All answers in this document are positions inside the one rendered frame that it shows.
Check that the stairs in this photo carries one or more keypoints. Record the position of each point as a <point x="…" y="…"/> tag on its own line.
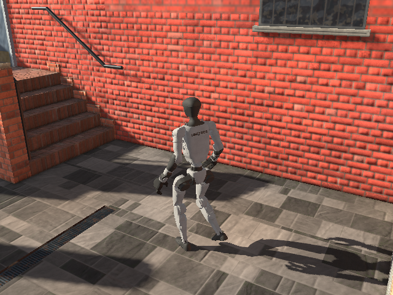
<point x="58" y="126"/>

